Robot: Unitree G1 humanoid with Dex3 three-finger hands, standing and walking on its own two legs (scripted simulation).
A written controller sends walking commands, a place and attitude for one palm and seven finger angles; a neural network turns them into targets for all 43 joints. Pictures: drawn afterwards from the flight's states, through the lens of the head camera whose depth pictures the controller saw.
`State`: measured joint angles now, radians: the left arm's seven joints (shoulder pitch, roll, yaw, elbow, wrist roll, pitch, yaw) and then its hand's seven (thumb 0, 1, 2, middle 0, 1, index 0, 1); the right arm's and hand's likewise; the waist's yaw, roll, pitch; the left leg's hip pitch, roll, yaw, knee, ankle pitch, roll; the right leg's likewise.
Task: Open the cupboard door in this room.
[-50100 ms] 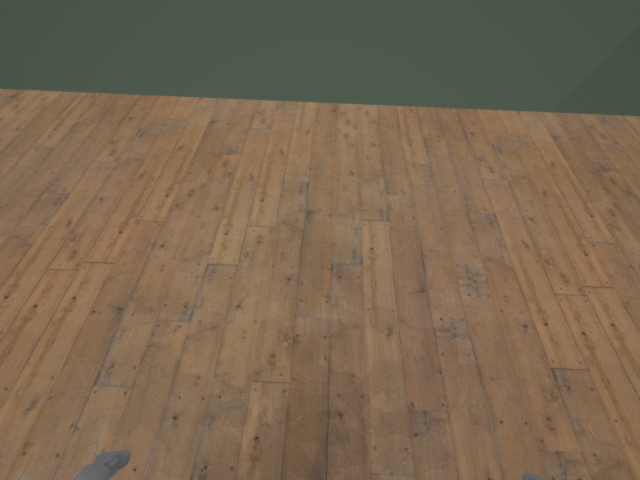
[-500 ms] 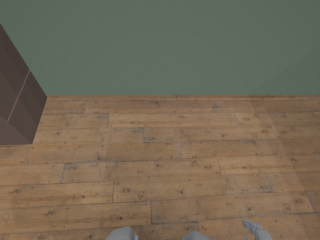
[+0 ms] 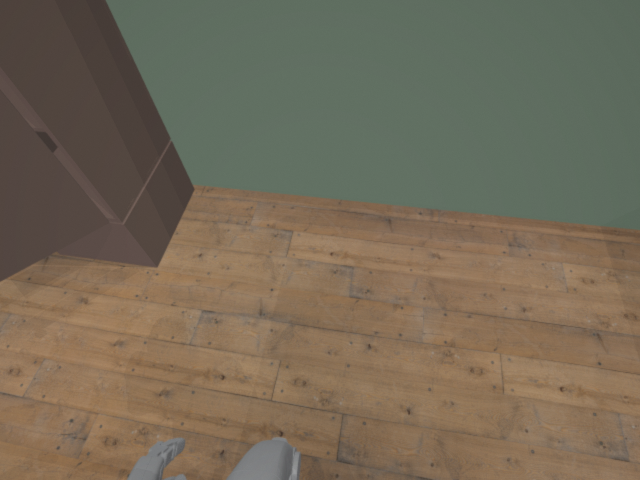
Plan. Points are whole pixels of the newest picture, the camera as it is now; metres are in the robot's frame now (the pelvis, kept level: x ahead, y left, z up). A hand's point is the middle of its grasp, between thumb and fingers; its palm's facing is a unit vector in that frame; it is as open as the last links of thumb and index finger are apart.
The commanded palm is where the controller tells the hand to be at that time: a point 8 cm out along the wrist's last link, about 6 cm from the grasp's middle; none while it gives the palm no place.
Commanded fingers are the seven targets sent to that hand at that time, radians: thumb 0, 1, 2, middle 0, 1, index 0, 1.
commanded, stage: turn to face it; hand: left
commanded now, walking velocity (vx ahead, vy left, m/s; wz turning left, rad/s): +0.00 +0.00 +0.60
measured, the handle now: out of the picture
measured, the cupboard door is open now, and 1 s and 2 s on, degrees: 48 48 48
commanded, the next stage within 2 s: take the last steps up to it in 0.94 s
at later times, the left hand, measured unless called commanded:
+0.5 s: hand out of the picture +0.04 +0.26 -0.17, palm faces +0.34 -0.91 -0.25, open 7.4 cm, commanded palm none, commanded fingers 0.00 0.90 0.90 -0.20 -0.30 -0.20 -0.30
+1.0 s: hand out of the picture +0.00 +0.16 -0.16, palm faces +0.56 -0.80 -0.24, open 7.3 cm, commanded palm none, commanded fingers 0.00 0.90 0.90 -0.20 -0.30 -0.20 -0.30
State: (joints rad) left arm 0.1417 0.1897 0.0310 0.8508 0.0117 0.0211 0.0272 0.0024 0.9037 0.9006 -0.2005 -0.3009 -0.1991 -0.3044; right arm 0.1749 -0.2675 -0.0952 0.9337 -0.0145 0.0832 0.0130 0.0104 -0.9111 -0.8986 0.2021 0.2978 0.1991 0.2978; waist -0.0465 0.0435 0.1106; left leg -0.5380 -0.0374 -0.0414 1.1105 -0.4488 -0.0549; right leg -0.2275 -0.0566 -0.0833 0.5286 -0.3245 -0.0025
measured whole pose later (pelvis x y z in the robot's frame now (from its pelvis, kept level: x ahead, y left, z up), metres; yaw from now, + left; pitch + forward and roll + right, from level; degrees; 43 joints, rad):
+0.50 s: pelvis +0.02 +0.02 +0.00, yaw +18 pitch +1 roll -2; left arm 0.13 0.28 0.07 0.88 0.01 0.06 0.01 0.01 0.91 0.90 -0.20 -0.30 -0.20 -0.30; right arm 0.13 -0.23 -0.05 0.90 -0.02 0.03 0.00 0.01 -0.91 -0.90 0.20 0.30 0.20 0.30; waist 0.01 -0.03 0.11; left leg -0.30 -0.02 -0.03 0.52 -0.24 0.04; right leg -0.50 -0.09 0.00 1.08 -0.42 0.10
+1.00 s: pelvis +0.06 -0.03 +0.00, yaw +34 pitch +0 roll +2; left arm 0.23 0.17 0.03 0.91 0.02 0.00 0.03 0.00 0.91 0.90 -0.20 -0.30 -0.20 -0.30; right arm 0.14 -0.24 -0.07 0.97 -0.01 0.08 0.01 0.01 -0.91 -0.90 0.20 0.30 0.20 0.30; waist -0.01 -0.01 0.11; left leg -0.43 0.01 0.02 0.94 -0.44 -0.07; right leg -0.17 -0.09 -0.15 0.49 -0.31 -0.01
